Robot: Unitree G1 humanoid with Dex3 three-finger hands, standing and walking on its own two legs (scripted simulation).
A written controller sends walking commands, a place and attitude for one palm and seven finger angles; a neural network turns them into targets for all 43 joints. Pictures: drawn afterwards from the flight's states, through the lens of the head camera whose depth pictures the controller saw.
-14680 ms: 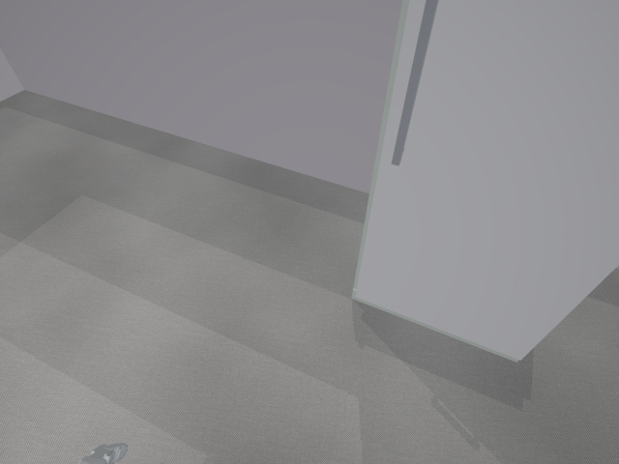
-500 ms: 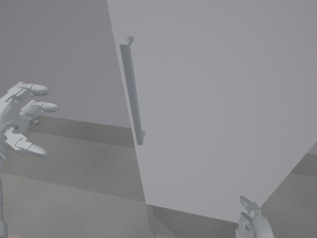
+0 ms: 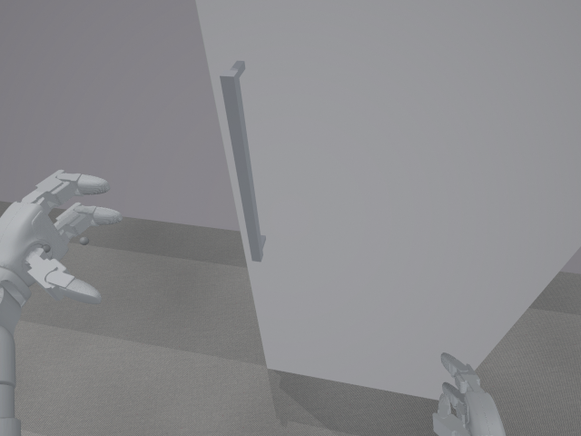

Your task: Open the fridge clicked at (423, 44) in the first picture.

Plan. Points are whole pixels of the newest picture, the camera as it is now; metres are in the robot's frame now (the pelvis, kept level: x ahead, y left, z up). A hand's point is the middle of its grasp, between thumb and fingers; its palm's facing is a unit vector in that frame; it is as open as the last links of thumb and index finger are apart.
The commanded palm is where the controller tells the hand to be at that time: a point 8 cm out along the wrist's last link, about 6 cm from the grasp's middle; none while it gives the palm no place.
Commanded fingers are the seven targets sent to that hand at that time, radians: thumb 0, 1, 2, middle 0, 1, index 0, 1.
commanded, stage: move the hooked fingers beside the handle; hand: left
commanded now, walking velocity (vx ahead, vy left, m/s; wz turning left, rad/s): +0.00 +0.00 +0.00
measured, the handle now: (249, 179) +0.45 +0.11 +0.14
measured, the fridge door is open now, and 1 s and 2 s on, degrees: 0 0 0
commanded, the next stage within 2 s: none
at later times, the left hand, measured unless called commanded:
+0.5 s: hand (116, 216) +0.31 +0.25 +0.18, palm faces +0.01 -1.00 -0.06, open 13.9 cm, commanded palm +0.28 +0.29 +0.18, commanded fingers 0.00 -0.50 0.30 -0.30 -1.20 -0.30 -1.20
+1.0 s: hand (151, 204) +0.34 +0.22 +0.18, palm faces -0.03 -1.00 -0.05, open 13.9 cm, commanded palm +0.31 +0.26 +0.18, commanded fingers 0.00 -0.50 0.30 -0.30 -1.20 -0.30 -1.20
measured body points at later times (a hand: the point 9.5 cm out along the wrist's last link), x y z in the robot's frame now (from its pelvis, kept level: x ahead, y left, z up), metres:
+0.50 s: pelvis +0.01 +0.00 +0.00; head -0.01 -0.02 +0.45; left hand +0.31 +0.30 +0.18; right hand +0.19 -0.22 -0.07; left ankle +0.00 +0.12 -0.74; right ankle +0.00 -0.12 -0.74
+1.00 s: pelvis +0.01 -0.01 +0.00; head +0.00 -0.03 +0.45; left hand +0.34 +0.27 +0.18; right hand +0.19 -0.25 -0.08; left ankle +0.00 +0.12 -0.74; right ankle +0.00 -0.12 -0.74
